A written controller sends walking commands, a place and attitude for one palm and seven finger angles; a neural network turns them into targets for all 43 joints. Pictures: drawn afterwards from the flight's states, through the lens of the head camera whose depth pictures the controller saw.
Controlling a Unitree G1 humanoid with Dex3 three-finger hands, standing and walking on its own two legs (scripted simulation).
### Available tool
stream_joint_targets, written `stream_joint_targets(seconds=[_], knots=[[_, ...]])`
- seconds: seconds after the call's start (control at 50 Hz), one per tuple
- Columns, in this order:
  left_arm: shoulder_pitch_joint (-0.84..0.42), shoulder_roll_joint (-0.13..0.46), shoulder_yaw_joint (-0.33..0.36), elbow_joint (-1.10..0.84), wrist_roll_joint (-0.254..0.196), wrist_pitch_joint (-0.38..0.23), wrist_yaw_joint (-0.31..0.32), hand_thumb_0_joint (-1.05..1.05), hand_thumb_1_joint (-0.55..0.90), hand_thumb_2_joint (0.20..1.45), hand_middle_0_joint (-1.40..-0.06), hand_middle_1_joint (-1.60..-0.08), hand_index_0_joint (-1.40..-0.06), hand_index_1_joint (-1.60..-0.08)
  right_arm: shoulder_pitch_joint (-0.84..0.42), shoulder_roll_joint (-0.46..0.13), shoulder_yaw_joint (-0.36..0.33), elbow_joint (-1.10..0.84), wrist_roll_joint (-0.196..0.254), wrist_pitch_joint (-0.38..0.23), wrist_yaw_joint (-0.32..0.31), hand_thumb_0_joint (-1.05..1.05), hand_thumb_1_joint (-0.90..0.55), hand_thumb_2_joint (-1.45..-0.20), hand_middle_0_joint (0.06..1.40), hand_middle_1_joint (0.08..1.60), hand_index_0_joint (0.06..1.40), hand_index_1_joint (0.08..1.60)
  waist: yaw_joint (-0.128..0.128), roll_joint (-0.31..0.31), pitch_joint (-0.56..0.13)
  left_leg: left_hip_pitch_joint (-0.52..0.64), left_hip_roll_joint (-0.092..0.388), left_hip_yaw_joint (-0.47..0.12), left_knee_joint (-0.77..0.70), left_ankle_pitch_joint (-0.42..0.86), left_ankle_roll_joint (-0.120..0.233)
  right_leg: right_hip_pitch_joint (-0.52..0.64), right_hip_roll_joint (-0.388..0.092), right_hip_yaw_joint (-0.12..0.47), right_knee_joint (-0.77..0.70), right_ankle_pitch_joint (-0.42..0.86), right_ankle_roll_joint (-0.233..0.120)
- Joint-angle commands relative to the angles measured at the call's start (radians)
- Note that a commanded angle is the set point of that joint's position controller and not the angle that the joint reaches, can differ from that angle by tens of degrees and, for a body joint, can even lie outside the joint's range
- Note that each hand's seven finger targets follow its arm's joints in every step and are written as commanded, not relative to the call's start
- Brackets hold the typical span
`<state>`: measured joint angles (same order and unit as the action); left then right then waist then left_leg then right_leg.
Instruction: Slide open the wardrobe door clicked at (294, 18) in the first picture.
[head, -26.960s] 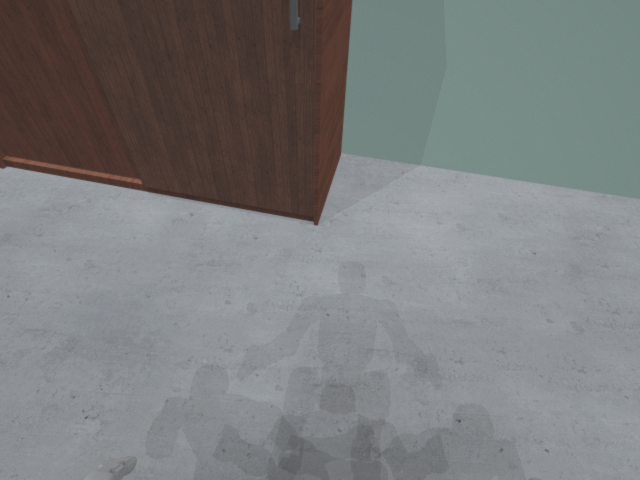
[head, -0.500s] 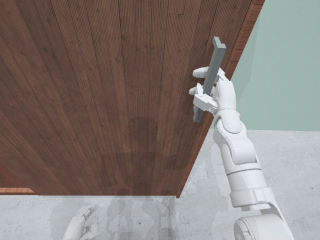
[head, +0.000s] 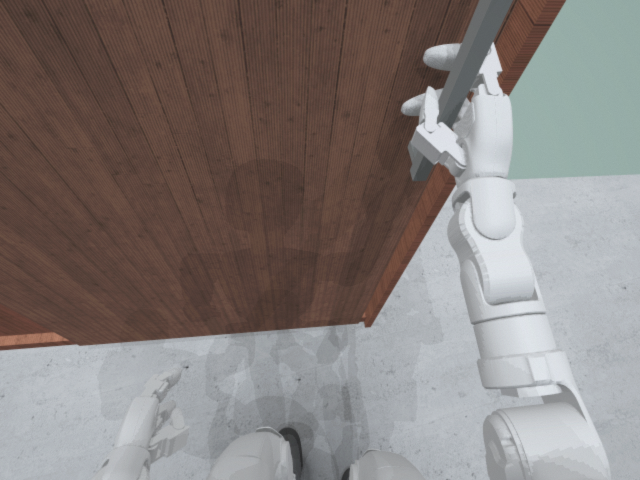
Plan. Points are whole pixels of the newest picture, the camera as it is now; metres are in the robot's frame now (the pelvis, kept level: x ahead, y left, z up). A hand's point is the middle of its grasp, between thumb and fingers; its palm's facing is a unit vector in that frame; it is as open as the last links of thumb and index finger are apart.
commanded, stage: step sideways, sliding the door along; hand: right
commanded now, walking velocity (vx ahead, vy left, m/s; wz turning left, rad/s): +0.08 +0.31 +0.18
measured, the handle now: (445, 90) +0.48 -0.11 +0.19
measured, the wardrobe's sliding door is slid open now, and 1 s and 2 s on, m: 0.02 0.32 0.45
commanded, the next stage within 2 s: stop walking and hold the door there in 1.66 s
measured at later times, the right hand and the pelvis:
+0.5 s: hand (316, 133) +0.42 +0.03 +0.17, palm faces +0.17 +0.98 -0.08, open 6.0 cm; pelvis +0.04 +0.15 +0.00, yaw +0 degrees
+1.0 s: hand (111, 145) +0.39 +0.21 +0.17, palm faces +0.00 +1.00 -0.03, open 6.1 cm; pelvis +0.02 +0.27 +0.01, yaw +2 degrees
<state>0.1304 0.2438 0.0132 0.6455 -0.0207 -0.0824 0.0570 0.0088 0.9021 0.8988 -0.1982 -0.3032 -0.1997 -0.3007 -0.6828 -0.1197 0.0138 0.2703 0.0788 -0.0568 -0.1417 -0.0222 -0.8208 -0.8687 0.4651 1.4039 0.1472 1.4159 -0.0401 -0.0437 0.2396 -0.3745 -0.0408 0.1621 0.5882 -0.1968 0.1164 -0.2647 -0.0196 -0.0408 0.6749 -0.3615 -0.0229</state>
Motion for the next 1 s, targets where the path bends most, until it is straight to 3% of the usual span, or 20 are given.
stream_joint_targets(seconds=[0.0,0.02,0.08,0.26,0.3,0.34,0.38,0.46,0.48,0.52,0.54,0.6,0.74,0.76,0.8,0.82,0.9,0.94,0.96,0.98], knots=[[-0.071,0.07,0.042,-0.165,0.016,-0.062,-0.022,0.0,0.9,0.9,-0.2,-0.3,-0.2,-0.3,-0.557,0.111,0.265,-0.428,-0.016,-0.187,0.127,0.0,-0.9,-0.9,0.45,1.4,0.45,1.4,0.071,-0.124,-0.622,-0.281,0.098,-0.356,0.617,-0.271,-0.1,0.529,-0.609,0.564,-0.204,0.751,-0.244],[-0.12,0.118,0.07,-0.186,0.007,-0.042,-0.03,0.0,0.9,0.9,-0.2,-0.3,-0.2,-0.3,-0.533,0.106,0.227,-0.372,-0.013,-0.175,0.125,0.0,-0.9,-0.9,0.45,1.4,0.45,1.4,0.053,-0.092,-0.621,-0.298,0.117,-0.394,0.689,-0.276,-0.079,0.484,-0.639,0.528,-0.207,0.664,-0.235],[-0.066,0.079,0.065,-0.175,0.005,-0.049,-0.048,0.0,0.9,0.9,-0.2,-0.3,-0.2,-0.3,-0.579,0.14,0.286,-0.496,-0.034,-0.184,0.151,0.0,-0.9,-0.9,0.45,1.4,0.45,1.4,0.094,-0.009,-0.561,-0.381,0.118,-0.273,0.526,-0.263,-0.108,0.593,-0.483,0.246,-0.124,0.851,-0.165],[-0.079,0.073,0.05,-0.214,-0.004,-0.065,-0.063,0.0,0.9,0.9,-0.2,-0.3,-0.2,-0.3,-0.301,0.029,0.219,-0.581,-0.055,-0.179,0.126,0.0,-0.9,-0.9,0.45,1.4,0.45,1.4,0.099,-0.31,-0.529,-0.002,0.009,-0.002,-0.001,0.046,-0.147,0.496,-0.288,-0.043,0.018,1.134,0.014],[-0.115,0.039,0.03,-0.221,-0.029,-0.062,-0.062,0.0,0.9,0.9,-0.2,-0.3,-0.2,-0.3,-0.241,-0.029,0.178,-0.62,-0.064,-0.193,0.114,0.0,-0.9,-0.9,0.45,1.4,0.45,1.4,0.072,-0.102,-0.545,0.279,0.116,-0.095,-0.104,0.497,-0.107,0.244,-0.216,-0.066,0.155,0.747,0.004],[-0.144,-0.009,0.003,-0.212,-0.011,-0.071,-0.036,0.0,0.9,0.9,-0.2,-0.3,-0.2,-0.3,-0.088,-0.101,0.125,-0.632,-0.066,-0.169,0.09,0.0,-0.9,-0.9,0.45,1.4,0.45,1.4,0.042,0.187,-0.545,0.397,0.369,-0.322,-0.079,1.218,-0.005,-0.061,-0.036,-0.037,0.325,-0.256,0.054],[-0.12,-0.012,0.012,-0.204,-0.012,-0.072,-0.017,0.0,0.9,0.9,-0.2,-0.3,-0.2,-0.3,-0.031,-0.091,0.113,-0.742,-0.066,-0.17,0.09,0.0,-0.9,-0.9,0.45,1.4,0.45,1.4,0.017,0.386,-0.556,0.387,0.349,-0.303,-0.044,1.155,0.009,-0.092,-0.044,0.02,0.407,-0.319,0.059],[-0.12,0.002,-0.002,-0.172,-0.007,-0.077,-0.027,0.0,0.9,0.9,-0.2,-0.3,-0.2,-0.3,-0.063,0.008,0.19,-0.866,-0.058,-0.224,0.068,0.0,-0.9,-0.9,0.45,1.4,0.45,1.4,0.095,0.294,-0.6,0.4,0.269,-0.165,0.067,1.085,-0.031,0.058,-0.093,-0.011,-0.066,0.034,0.053],[-0.119,0.024,0.014,-0.181,-0.005,-0.067,-0.027,0.0,0.9,0.9,-0.2,-0.3,-0.2,-0.3,-0.079,0.011,0.208,-0.89,-0.05,-0.239,0.072,0.0,-0.9,-0.9,0.45,1.4,0.45,1.4,0.115,0.231,-0.618,0.214,0.233,-0.132,0.13,0.818,-0.082,0.273,-0.189,0.039,-0.142,0.418,0.027],[-0.105,0.084,0.056,-0.243,-0.002,-0.06,-0.058,0.0,0.9,0.9,-0.2,-0.3,-0.2,-0.3,-0.087,0.045,0.249,-0.894,-0.059,-0.25,0.093,0.0,-0.9,-0.9,0.45,1.4,0.45,1.4,0.073,-0.133,-0.674,-0.209,0.111,-0.189,0.424,-0.323,-0.138,0.608,-0.534,0.336,-0.117,1.388,-0.155],[-0.099,0.1,0.071,-0.241,0.007,-0.066,-0.086,0.0,0.9,0.9,-0.2,-0.3,-0.2,-0.3,-0.11,0.079,0.236,-0.813,-0.075,-0.235,0.095,0.0,-0.9,-0.9,0.45,1.4,0.45,1.4,0.066,-0.098,-0.666,-0.253,0.081,-0.232,0.501,-0.391,-0.123,0.627,-0.506,0.238,-0.09,1.38,-0.172],[-0.114,0.069,0.06,-0.252,0.005,-0.096,-0.097,0.0,0.9,0.9,-0.2,-0.3,-0.2,-0.3,-0.196,0.09,0.262,-0.817,-0.084,-0.207,0.094,0.0,-0.9,-0.9,0.45,1.4,0.45,1.4,0.082,-0.301,-0.562,-0.276,0.11,-0.189,0.445,-0.244,-0.127,0.56,-0.427,0.078,-0.084,1.094,-0.115],[-0.139,0.048,0.027,-0.258,-0.013,-0.093,-0.072,0.0,0.9,0.9,-0.2,-0.3,-0.2,-0.3,-0.101,0.065,0.261,-0.759,-0.069,-0.176,0.089,0.0,-0.9,-0.9,0.45,1.4,0.45,1.4,0.072,-0.171,-0.52,0.136,0.049,-0.068,0.016,0.078,-0.136,0.345,-0.345,-0.039,0.024,0.842,-0.019],[-0.144,0.039,0.019,-0.253,-0.021,-0.091,-0.071,0.0,0.9,0.9,-0.2,-0.3,-0.2,-0.3,-0.095,0.046,0.254,-0.767,-0.075,-0.185,0.088,0.0,-0.9,-0.9,0.45,1.4,0.45,1.4,0.065,-0.091,-0.525,0.214,0.072,-0.081,-0.05,0.252,-0.13,0.279,-0.297,-0.048,0.085,0.707,-0.001],[-0.169,-0.007,0.002,-0.25,-0.019,-0.089,-0.05,0.0,0.9,0.9,-0.2,-0.3,-0.2,-0.3,-0.022,-0.039,0.209,-0.769,-0.086,-0.186,0.073,0.0,-0.9,-0.9,0.45,1.4,0.45,1.4,0.039,0.285,-0.536,0.374,0.34,-0.383,-0.086,1.162,-0.005,-0.054,-0.049,-0.062,0.333,-0.219,0.027],[-0.167,0.01,0.009,-0.231,-0.021,-0.097,-0.034,0.0,0.9,0.9,-0.2,-0.3,-0.2,-0.3,0.086,-0.052,0.179,-0.774,-0.08,-0.171,0.059,0.0,-0.9,-0.9,0.45,1.4,0.45,1.4,0.01,0.34,-0.586,0.442,0.378,-0.451,-0.047,1.396,0.056,-0.124,0.0,0.009,0.459,-0.387,0.025],[-0.162,-0.039,-0.017,-0.19,-0.001,-0.111,-0.055,0.0,0.9,0.9,-0.2,-0.3,-0.2,-0.3,-0.024,0.074,0.287,-0.913,-0.072,-0.227,0.067,0.0,-0.9,-0.9,0.45,1.4,0.45,1.4,0.066,0.293,-0.556,0.46,0.296,-0.317,-0.002,1.206,0.03,-0.108,-0.026,0.025,0.229,-0.243,0.056],[-0.146,-0.016,0.0,-0.19,0.004,-0.086,-0.057,0.0,0.9,0.9,-0.2,-0.3,-0.2,-0.3,-0.061,0.101,0.319,-0.887,-0.076,-0.251,0.071,0.0,-0.9,-0.9,0.45,1.4,0.45,1.4,0.091,0.264,-0.599,0.411,0.237,-0.211,0.064,1.049,-0.008,0.073,-0.068,-0.035,-0.075,0.071,0.062],[-0.135,0.009,0.019,-0.197,0.008,-0.073,-0.054,0.0,0.9,0.9,-0.2,-0.3,-0.2,-0.3,-0.075,0.074,0.299,-0.885,-0.072,-0.261,0.075,0.0,-0.9,-0.9,0.45,1.4,0.45,1.4,0.105,0.224,-0.628,0.269,0.204,-0.182,0.128,0.816,-0.043,0.261,-0.145,-0.005,-0.175,0.336,0.043],[-0.123,0.048,0.043,-0.212,0.012,-0.067,-0.056,0.0,0.9,0.9,-0.2,-0.3,-0.2,-0.3,-0.089,0.059,0.287,-0.88,-0.058,-0.262,0.083,0.0,-0.9,-0.9,0.45,1.4,0.45,1.4,0.108,0.066,-0.646,-0.016,0.132,-0.165,0.251,0.255,-0.108,0.5,-0.356,0.193,-0.204,0.874,-0.052]])
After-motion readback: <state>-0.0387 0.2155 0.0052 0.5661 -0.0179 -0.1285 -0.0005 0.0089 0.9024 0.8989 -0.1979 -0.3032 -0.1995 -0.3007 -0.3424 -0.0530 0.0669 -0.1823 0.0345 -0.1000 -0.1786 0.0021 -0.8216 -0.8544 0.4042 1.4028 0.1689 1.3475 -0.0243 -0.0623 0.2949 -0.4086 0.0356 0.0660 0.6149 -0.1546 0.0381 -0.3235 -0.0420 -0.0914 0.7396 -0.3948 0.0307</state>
